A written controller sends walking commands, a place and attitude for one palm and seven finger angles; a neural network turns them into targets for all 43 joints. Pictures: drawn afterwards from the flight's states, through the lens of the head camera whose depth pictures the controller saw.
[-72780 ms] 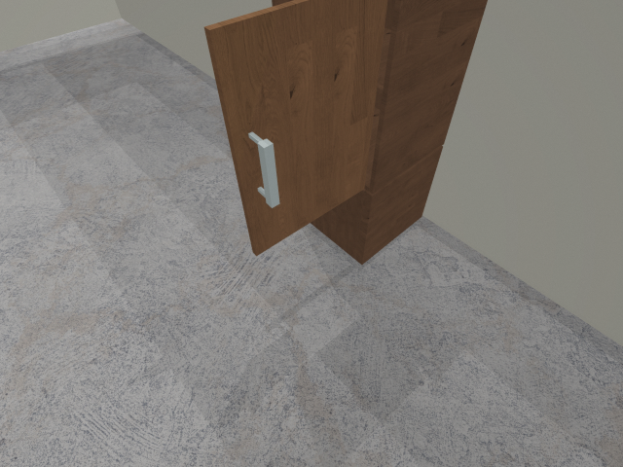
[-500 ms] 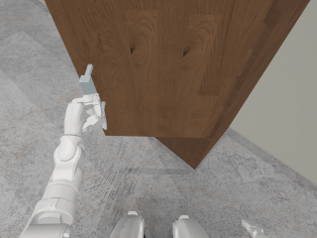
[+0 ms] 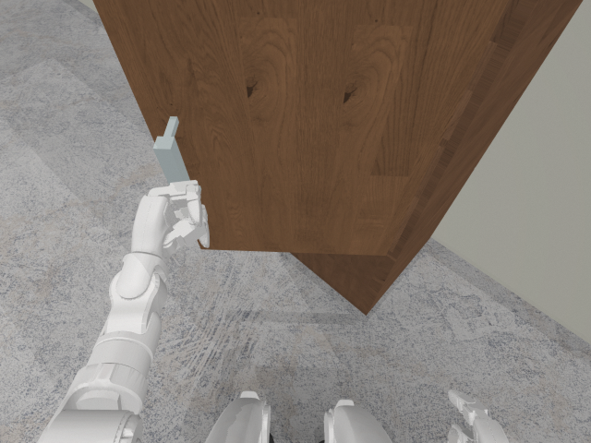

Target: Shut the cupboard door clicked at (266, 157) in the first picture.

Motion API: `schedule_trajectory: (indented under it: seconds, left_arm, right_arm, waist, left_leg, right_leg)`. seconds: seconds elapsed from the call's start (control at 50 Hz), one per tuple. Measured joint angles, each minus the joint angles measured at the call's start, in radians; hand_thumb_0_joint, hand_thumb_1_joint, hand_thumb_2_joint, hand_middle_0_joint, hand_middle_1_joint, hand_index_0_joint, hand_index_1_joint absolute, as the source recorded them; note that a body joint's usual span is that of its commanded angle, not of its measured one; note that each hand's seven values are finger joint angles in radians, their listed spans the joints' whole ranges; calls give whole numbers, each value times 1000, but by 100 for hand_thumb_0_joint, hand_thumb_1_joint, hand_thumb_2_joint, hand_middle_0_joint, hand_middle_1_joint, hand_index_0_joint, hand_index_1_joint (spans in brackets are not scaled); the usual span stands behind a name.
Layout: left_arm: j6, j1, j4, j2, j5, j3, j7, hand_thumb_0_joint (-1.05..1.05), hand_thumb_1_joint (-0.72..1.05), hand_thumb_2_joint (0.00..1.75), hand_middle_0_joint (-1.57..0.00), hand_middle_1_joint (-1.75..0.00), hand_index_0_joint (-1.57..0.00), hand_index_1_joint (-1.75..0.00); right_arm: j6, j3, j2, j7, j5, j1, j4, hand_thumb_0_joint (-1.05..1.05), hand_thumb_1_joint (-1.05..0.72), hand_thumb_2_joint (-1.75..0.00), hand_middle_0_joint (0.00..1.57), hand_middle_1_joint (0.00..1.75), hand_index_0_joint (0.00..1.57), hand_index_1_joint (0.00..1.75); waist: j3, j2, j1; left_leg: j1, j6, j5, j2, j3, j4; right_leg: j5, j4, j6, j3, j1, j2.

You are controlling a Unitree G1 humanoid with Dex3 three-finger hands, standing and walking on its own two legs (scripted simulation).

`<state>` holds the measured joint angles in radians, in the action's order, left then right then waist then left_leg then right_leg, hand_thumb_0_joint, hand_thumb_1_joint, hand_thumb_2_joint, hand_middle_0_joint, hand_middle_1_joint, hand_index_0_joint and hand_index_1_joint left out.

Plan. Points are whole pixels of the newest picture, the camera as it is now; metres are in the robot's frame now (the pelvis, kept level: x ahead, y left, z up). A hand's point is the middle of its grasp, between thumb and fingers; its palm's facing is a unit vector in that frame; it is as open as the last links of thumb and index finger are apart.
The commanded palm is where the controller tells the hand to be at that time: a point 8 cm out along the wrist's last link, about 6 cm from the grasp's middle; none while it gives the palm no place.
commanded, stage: push the door shut along its arc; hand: left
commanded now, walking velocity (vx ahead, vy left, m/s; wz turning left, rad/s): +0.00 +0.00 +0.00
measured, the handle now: (183, 172) +0.49 +0.19 +0.05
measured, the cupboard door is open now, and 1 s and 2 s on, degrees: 41 24 14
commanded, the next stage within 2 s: pull the fist back off the door in 1.76 s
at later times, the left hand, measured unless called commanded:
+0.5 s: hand (207, 186) +0.46 +0.14 +0.05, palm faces -0.17 -0.98 -0.06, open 3.1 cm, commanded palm +0.45 +0.18 +0.05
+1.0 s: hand (230, 153) +0.52 +0.12 +0.06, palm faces -0.28 -0.96 -0.04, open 3.1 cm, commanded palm +0.52 +0.15 +0.05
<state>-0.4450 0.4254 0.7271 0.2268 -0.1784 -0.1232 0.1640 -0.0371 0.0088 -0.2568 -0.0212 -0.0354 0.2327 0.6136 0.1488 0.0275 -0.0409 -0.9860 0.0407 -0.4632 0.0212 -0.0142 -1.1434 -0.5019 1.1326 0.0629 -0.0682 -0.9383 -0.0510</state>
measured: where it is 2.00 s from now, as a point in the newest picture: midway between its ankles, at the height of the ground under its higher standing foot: outside the picture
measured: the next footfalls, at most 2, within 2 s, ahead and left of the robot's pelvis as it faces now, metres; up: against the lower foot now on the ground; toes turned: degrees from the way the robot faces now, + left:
none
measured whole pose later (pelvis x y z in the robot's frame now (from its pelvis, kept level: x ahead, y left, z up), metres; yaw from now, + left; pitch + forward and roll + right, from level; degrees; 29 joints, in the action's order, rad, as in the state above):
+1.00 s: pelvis -0.01 +0.01 -0.03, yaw -2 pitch +26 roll -4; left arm -0.39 1.05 1.24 0.48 -0.11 -0.23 0.35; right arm -0.04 0.04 -0.28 0.01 -0.02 0.37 0.66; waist 0.15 0.06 -0.19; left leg -1.25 0.05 -0.49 -0.01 0.00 -1.28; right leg -0.51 1.23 0.06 -0.09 -1.18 -0.07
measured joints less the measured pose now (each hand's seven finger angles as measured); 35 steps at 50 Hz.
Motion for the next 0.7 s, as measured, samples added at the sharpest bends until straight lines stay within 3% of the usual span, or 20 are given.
schedule_trajectory:
  seconds: [0.12,0.42,0.56,0.7]
  left_arm:
    - [-19,113,99,40,24,-30,2,2,89,90,-130,-150,-130,-150]
    - [-15,294,301,114,-4,-63,109,2,90,90,-131,-150,-131,-150]
    - [-15,385,374,140,15,-49,128,2,90,90,-131,-150,-131,-150]
    - [3,468,443,173,29,-82,143,2,90,90,-130,-150,-130,-150]
  right_arm:
    - [-2,8,7,0,5,8,5,1,-91,-90,20,30,20,30]
    - [15,1,-16,6,-4,92,53,1,-91,-90,20,30,20,30]
    - [7,-1,-25,11,-1,100,61,1,-91,-90,20,30,20,30]
    - [0,9,-27,15,1,102,55,1,-91,-90,20,30,20,30]
  waist:
    - [-4,-5,-20]
    - [-5,10,-47]
    - [-3,13,-71]
    - [1,14,-100]
  left_leg:
    - [-29,-2,-5,-3,2,-22]
    - [-86,2,-6,-3,9,-48]
    - [-132,4,-5,-5,15,-71]
    - [-173,6,-10,-13,15,-94]
  right_leg:
    - [-4,20,3,-3,-28,-3]
    - [-4,37,1,-12,-78,-2]
    - [-1,52,0,-20,-120,-3]
    - [1,68,-1,-21,-159,-10]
